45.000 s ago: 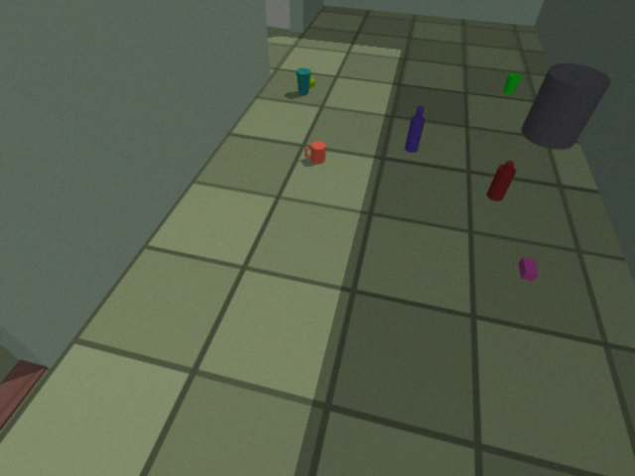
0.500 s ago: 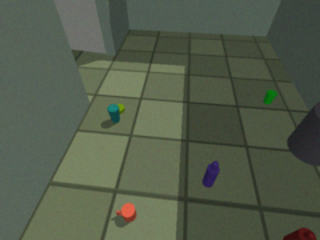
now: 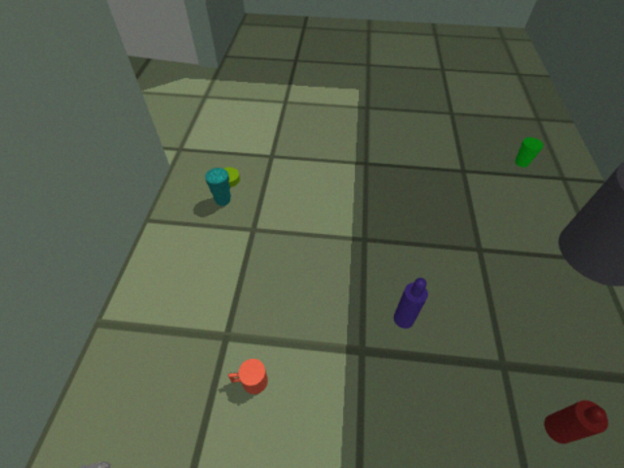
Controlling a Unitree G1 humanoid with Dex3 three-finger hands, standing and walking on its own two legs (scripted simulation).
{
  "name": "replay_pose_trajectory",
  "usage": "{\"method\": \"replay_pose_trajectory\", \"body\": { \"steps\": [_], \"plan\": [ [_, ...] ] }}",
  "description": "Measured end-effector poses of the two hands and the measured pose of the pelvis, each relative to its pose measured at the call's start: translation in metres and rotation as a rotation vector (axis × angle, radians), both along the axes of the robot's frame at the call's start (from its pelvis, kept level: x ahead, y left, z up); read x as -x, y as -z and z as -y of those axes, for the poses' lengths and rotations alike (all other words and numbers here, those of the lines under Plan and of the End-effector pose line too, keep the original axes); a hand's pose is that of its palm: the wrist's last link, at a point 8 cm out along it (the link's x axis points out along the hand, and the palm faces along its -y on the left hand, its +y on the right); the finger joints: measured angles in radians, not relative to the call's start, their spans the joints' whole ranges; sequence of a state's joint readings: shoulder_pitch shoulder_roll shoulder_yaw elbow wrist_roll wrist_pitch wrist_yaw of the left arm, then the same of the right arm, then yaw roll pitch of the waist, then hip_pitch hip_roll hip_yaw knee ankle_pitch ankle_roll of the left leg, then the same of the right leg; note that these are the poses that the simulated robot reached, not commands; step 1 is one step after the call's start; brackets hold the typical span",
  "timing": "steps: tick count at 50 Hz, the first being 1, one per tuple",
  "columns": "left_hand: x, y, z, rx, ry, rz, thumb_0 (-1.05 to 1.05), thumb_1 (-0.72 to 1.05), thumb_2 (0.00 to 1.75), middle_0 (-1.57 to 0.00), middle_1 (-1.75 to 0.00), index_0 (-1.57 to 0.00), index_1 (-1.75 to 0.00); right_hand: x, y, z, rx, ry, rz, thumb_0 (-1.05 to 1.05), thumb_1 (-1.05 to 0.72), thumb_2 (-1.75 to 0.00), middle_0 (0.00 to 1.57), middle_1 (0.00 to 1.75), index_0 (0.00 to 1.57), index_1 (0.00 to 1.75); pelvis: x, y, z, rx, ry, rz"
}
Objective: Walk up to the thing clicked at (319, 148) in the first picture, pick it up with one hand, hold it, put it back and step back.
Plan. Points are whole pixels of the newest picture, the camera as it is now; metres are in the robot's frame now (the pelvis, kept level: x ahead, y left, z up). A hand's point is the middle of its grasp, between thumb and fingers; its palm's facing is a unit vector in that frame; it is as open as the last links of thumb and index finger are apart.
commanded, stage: step back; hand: left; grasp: from above
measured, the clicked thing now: (248, 377) +0.46 +0.19 -0.72
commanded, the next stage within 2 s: none
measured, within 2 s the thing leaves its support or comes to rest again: neither
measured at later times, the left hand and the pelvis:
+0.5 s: hand out of the picture +0.00 +0.27 -0.16, palm faces -0.11 -0.91 -0.39, open 7.4 cm; pelvis -0.11 +0.01 -0.02, yaw -4 degrees
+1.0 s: hand out of the picture -0.12 +0.30 -0.15, palm faces -0.03 -0.93 -0.37, open 7.4 cm; pelvis -0.25 +0.03 +0.00, yaw -3 degrees
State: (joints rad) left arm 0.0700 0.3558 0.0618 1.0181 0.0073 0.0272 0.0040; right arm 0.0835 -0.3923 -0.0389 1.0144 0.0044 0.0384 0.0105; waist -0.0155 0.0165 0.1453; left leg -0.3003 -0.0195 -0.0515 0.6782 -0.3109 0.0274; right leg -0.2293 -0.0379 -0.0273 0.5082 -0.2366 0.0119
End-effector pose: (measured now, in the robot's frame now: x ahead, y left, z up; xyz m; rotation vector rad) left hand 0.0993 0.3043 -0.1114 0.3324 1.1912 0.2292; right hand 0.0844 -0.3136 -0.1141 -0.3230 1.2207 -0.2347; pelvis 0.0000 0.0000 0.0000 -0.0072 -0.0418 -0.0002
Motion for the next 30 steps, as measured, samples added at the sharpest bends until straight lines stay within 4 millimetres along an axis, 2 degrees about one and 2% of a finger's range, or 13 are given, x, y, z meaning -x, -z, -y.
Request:
{"method": "replay_pose_trajectory", "body": {
  "steps": [5,10,17,23,26,30],
  "plan": [
    [-0.012,0.013,-0.025,-0.008,0.034,0.053,0.01,0.90,0.90,-0.21,-0.30,-0.20,-0.30,0.028,0.000,-0.008,0.051,-0.003,-0.018,0.01,-0.91,-0.90,0.20,0.30,0.20,0.30,0.016,0.014,-0.020,0.002,-0.008,-0.013],
    [-0.007,0.014,-0.031,-0.011,0.043,0.066,0.01,0.90,0.90,-0.20,-0.30,-0.20,-0.30,0.062,-0.006,-0.022,0.059,-0.006,-0.068,0.01,-0.91,-0.90,0.20,0.30,0.20,0.30,0.037,0.008,-0.025,0.006,0.000,-0.011],
    [0.038,0.016,-0.025,-0.004,0.094,-0.011,0.01,0.90,0.90,-0.20,-0.30,-0.20,-0.30,0.084,-0.004,-0.031,0.048,0.018,0.007,0.01,-0.90,-0.90,0.20,0.30,0.20,0.30,0.065,0.007,-0.027,0.007,0.053,-0.015],
    [0.080,0.018,-0.014,-0.023,0.113,-0.028,0.01,0.90,0.90,-0.20,-0.30,-0.20,-0.30,0.108,0.013,-0.021,0.012,0.025,0.057,0.01,-0.90,-0.90,0.20,0.30,0.20,0.30,0.097,0.019,-0.016,-0.007,0.092,-0.005],
    [0.107,0.011,-0.005,-0.022,0.107,-0.032,0.01,0.90,0.90,-0.20,-0.30,-0.20,-0.30,0.123,0.018,-0.014,-0.004,0.044,0.052,0.01,-0.90,-0.90,0.20,0.30,0.20,0.30,0.113,0.017,-0.011,0.014,0.076,0.006],
    [0.136,-0.004,-0.003,-0.027,0.082,-0.026,0.01,0.90,0.90,-0.21,-0.30,-0.20,-0.30,0.144,0.011,-0.011,-0.008,0.045,0.031,0.01,-0.91,-0.90,0.20,0.30,0.20,0.30,0.130,0.006,-0.010,-0.027,0.077,-0.004]
  ]
}}
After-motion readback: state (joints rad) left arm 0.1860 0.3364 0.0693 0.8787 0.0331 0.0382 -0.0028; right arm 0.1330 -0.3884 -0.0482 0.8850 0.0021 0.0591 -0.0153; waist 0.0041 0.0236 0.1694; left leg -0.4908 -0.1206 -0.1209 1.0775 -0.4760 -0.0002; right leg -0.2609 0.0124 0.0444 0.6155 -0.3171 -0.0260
